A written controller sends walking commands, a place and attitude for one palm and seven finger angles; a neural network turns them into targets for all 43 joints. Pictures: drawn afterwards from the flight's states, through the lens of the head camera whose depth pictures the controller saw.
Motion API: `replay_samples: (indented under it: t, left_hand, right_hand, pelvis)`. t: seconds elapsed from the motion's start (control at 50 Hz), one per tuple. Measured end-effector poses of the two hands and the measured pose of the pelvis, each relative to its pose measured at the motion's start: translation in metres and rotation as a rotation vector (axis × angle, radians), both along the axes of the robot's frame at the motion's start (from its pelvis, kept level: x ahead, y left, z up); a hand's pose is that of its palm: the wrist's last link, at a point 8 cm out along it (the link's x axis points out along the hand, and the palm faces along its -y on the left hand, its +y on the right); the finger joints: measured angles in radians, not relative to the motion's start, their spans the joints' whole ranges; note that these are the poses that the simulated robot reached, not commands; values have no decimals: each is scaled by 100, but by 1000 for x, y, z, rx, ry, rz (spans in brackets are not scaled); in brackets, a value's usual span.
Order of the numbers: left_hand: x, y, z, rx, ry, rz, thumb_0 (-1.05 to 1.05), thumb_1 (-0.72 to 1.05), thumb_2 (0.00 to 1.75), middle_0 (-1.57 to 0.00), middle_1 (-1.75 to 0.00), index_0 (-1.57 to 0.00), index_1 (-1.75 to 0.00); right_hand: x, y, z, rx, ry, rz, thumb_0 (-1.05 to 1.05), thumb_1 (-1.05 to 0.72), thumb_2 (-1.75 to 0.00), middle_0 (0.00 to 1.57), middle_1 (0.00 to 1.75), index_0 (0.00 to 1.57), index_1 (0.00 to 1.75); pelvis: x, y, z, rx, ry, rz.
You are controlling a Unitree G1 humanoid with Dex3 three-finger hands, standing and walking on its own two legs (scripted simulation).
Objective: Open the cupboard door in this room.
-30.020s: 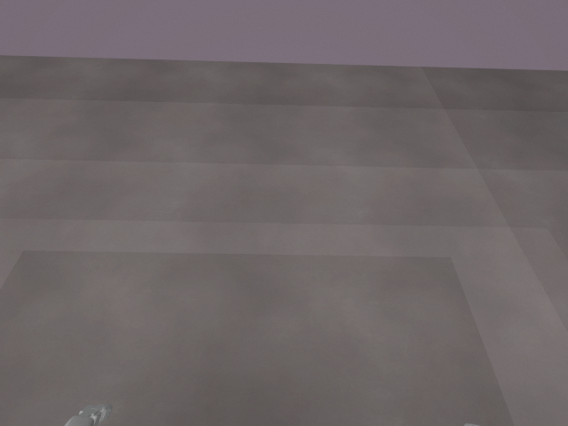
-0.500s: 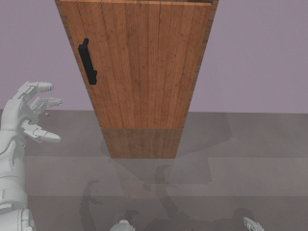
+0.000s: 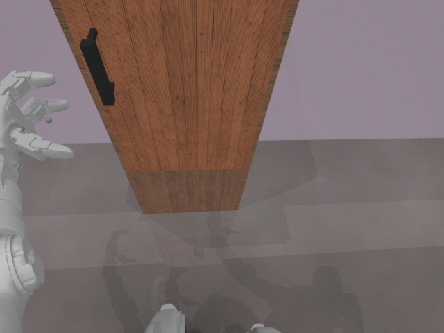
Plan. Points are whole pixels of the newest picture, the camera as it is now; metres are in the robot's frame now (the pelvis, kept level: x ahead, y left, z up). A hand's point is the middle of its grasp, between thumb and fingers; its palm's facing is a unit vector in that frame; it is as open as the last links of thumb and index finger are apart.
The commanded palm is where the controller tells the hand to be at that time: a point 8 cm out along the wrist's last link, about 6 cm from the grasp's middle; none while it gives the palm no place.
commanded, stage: move the hooked fingers beside the handle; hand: left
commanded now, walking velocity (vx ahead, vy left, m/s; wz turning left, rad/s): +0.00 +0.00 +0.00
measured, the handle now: (101, 69) +0.59 +0.23 +0.11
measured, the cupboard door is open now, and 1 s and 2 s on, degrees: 0 0 0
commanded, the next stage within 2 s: slide the fingers in behind the handle in 1.32 s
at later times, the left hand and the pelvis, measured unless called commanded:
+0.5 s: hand (57, 89) +0.51 +0.29 +0.12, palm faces +0.07 -1.00 +0.00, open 14.0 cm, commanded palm +0.51 +0.34 +0.11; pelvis +0.01 +0.00 -0.01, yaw -2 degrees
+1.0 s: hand (56, 86) +0.53 +0.31 +0.10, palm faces +0.06 -1.00 +0.01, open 14.0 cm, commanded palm +0.52 +0.34 +0.10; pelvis +0.02 +0.01 -0.01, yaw -2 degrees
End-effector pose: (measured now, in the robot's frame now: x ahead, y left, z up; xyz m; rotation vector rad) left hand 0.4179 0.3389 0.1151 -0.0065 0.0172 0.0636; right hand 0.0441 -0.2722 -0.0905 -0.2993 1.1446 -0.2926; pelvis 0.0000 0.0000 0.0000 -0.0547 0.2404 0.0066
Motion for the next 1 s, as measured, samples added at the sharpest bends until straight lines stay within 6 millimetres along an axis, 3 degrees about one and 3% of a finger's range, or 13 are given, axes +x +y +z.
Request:
replay_samples:
  t: [0.22, 0.42, 0.64, 0.8, 1.0]
  left_hand:
    - [33, 0, 0, -3, 7, 7, -2, -50, 30, -30, -120, -30, -120]
    - [60, 5, 3, 3, 21, 9, -2, -50, 30, -30, -120, -30, -120]
    - [88, 8, 1, 3, 20, 2, -2, -50, 30, -30, -120, -30, -120]
    - [91, 16, -13, -5, 52, 14, -2, -50, 30, -30, -120, -30, -120]
    - [92, 19, -10, -2, 26, 0, -2, -50, 30, -30, -120, -30, -120]
  right_hand:
    - [-35, -6, -3, -17, 119, -75, 0, -90, -90, 20, 30, 21, 30]
    - [-52, -4, -3, -23, 196, -112, 0, -90, -90, 20, 30, 21, 30]
    - [-59, 4, -4, -27, 246, -128, 0, -90, -90, 20, 30, 21, 30]
    - [-58, 14, -4, -8, 270, -132, 0, -90, -90, 20, 30, 21, 30]
    - [-48, 17, -4, -6, 278, -116, 0, -90, -90, 20, 30, 21, 30]
  pelvis:
    - [4, -2, -5, -6, 47, -14]
    - [7, -2, -9, -15, 89, -20]
    - [12, 2, -14, -27, 136, -31]
    - [17, 6, -15, -29, 147, -35]
    - [21, 10, -14, -36, 148, -24]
